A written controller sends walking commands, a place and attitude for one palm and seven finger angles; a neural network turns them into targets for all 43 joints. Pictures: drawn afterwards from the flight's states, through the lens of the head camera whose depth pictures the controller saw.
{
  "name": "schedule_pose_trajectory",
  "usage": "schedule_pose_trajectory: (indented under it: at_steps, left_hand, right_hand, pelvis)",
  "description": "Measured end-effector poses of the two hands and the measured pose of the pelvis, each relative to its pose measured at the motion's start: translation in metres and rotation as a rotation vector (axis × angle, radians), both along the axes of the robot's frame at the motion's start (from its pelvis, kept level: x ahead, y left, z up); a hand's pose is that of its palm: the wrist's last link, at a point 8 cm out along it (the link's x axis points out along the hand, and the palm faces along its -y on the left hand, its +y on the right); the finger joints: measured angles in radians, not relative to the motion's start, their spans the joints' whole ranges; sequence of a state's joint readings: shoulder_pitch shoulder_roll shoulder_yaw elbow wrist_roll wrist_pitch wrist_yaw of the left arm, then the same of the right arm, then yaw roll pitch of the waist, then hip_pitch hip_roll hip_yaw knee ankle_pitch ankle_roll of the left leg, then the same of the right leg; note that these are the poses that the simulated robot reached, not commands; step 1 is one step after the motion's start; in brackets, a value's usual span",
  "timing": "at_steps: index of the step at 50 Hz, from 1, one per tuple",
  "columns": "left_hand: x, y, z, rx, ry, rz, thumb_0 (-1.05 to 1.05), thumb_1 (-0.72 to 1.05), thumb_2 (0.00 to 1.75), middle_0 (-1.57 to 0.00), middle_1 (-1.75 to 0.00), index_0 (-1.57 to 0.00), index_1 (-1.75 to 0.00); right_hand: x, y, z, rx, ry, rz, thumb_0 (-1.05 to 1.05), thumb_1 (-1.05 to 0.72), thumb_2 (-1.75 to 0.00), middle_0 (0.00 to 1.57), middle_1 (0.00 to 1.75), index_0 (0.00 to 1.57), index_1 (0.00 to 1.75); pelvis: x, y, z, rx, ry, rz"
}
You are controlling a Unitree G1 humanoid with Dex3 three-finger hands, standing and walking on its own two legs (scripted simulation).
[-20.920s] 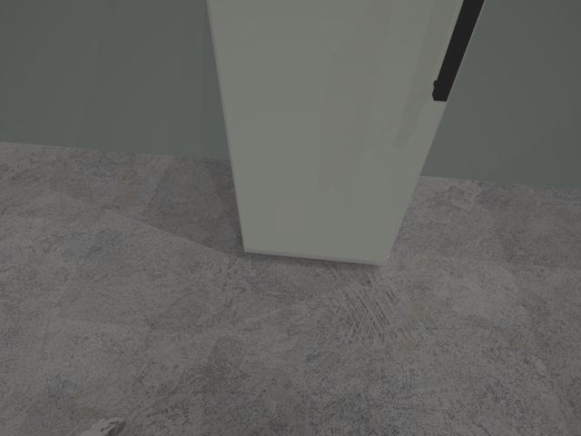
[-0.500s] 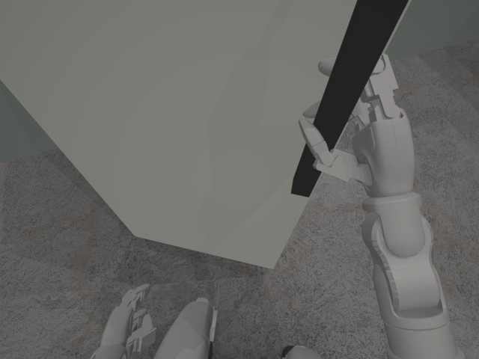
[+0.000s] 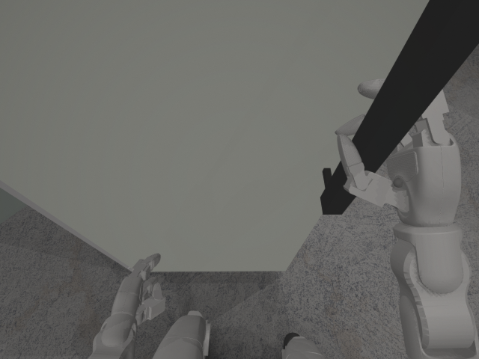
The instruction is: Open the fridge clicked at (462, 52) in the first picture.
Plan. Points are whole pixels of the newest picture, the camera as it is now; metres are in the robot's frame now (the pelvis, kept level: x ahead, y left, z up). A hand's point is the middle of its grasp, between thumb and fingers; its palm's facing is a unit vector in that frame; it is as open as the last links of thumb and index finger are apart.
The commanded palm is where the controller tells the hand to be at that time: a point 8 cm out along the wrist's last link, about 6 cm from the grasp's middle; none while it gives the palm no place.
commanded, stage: walk backward, drawing the door open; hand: right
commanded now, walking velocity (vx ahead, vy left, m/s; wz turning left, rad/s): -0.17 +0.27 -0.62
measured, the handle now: (392, 82) +0.35 -0.11 +0.27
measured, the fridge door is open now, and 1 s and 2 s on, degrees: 47 73 71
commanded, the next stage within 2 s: stop walking and hold the door back in 0.64 s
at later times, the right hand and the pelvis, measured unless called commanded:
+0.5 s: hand (340, 279) +0.20 -0.07 +0.20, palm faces +0.45 +0.87 -0.20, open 7.2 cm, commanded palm +0.14 -0.11 +0.20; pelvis -0.03 +0.18 +0.01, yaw -20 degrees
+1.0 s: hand out of the picture +0.10 -0.03 +0.20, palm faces +0.70 +0.69 -0.18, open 7.3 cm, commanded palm +0.09 -0.06 +0.19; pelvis -0.07 +0.29 -0.01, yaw -35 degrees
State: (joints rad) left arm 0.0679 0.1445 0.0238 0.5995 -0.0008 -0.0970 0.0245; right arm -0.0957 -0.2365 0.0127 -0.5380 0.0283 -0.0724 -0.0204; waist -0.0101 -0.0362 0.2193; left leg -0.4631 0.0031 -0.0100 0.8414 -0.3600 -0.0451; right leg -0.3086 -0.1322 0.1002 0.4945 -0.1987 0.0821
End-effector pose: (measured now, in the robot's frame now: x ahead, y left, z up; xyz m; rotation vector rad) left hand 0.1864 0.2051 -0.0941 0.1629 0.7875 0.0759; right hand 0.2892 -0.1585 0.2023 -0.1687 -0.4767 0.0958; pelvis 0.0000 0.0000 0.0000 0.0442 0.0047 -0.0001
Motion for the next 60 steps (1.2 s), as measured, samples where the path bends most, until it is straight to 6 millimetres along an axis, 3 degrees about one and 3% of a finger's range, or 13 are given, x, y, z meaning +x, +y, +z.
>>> schedule_pose_trajectory:
  at_steps: [4,6,13,17,27,32,35,41,45,49,55,60]
  left_hand:
    - [0.003,0.027,-0.016,-0.051,-0.005,-0.050,0.01,0.91,0.90,-0.20,-0.30,-0.20,-0.30]
    - [0.003,0.044,-0.019,-0.041,0.005,-0.057,0.01,0.90,0.90,-0.20,-0.30,-0.20,-0.30]
    - [0.002,0.095,-0.003,0.077,0.030,-0.105,0.01,0.91,0.90,-0.20,-0.30,-0.20,-0.30]
    - [0.007,0.113,-0.003,0.126,-0.016,-0.149,0.01,0.91,0.90,-0.20,-0.30,-0.20,-0.30]
    - [0.008,0.135,0.009,0.036,0.022,-0.334,0.01,0.91,0.90,-0.20,-0.30,-0.20,-0.30]
    - [0.031,0.159,-0.005,-0.023,-0.037,-0.409,0.01,0.90,0.90,-0.20,-0.30,-0.20,-0.30]
    - [0.041,0.181,-0.006,0.008,-0.040,-0.421,0.01,0.90,0.90,-0.20,-0.30,-0.20,-0.30]
    - [0.047,0.215,0.015,0.116,-0.051,-0.434,0.01,0.91,0.90,-0.20,-0.30,-0.20,-0.30]
    - [0.044,0.217,0.021,0.186,-0.066,-0.509,0.01,0.91,0.90,-0.19,-0.30,-0.20,-0.30]
    - [0.032,0.202,0.021,0.173,-0.091,-0.567,0.01,0.91,0.90,-0.19,-0.30,-0.20,-0.30]
    - [-0.014,0.164,0.022,0.053,-0.051,-0.680,0.01,0.91,0.90,-0.19,-0.30,-0.20,-0.30]
    - [-0.050,0.153,0.017,-0.001,0.005,-0.750,0.01,0.91,0.90,-0.20,-0.30,-0.20,-0.30]
  right_hand:
    - [-0.021,0.009,-0.001,-0.020,-0.023,-0.169,-0.15,-0.53,-0.83,0.48,1.40,0.14,1.26]
    - [-0.032,0.013,0.000,-0.023,-0.016,-0.237,-0.14,-0.54,-0.84,0.47,1.40,0.15,1.28]
    - [-0.072,0.024,0.001,0.001,0.009,-0.340,-0.10,-0.57,-0.87,0.46,1.40,0.17,1.31]
    - [-0.092,0.029,-0.002,0.015,-0.056,-0.350,-0.13,-0.54,-0.87,0.46,1.40,0.18,1.33]
    - [-0.147,0.055,0.003,-0.012,0.033,-0.599,-0.10,-0.58,-0.87,0.46,1.40,0.19,1.30]
    - [-0.176,0.071,0.004,-0.046,0.029,-0.771,-0.16,-0.54,-0.85,0.46,1.40,0.21,1.26]
    - [-0.195,0.081,0.004,-0.059,0.047,-0.850,-0.19,-0.53,-0.85,0.46,1.40,0.21,1.24]
    - [-0.230,0.100,0.004,-0.045,0.032,-0.893,-0.19,-0.52,-0.85,0.46,1.40,0.22,1.28]
    - [-0.243,0.104,0.003,-0.038,-0.007,-0.871,-0.24,-0.48,-0.87,0.46,1.40,0.25,1.28]
    - [-0.245,0.104,0.002,-0.017,-0.021,-0.839,-0.25,-0.45,-0.88,0.46,1.40,0.28,1.28]
    - [-0.236,0.106,0.008,0.087,0.059,-0.854,-0.12,-0.55,-0.88,0.46,1.40,0.35,1.33]
    - [-0.227,0.102,0.012,0.118,0.141,-0.875,-0.12,-0.56,-0.83,0.46,1.40,0.40,1.37]
  pelvis:
    - [-0.001,0.048,-0.015,-0.020,-0.003,-0.042]
    - [-0.006,0.063,-0.015,-0.020,-0.011,-0.073]
    - [-0.013,0.101,-0.005,-0.059,0.003,-0.206]
    - [-0.019,0.120,-0.020,-0.040,0.014,-0.251]
    - [-0.024,0.199,0.006,0.024,-0.016,-0.366]
    - [-0.016,0.247,-0.012,-0.013,-0.005,-0.404]
    - [-0.021,0.262,-0.011,-0.026,-0.013,-0.431]
    - [-0.028,0.280,-0.002,-0.060,-0.010,-0.522]
    - [-0.042,0.286,-0.006,-0.046,-0.002,-0.570]
    - [-0.067,0.291,-0.011,-0.042,-0.034,-0.591]
    - [-0.092,0.310,0.003,-0.014,-0.064,-0.656]
    - [-0.104,0.326,0.008,-0.001,-0.051,-0.662]
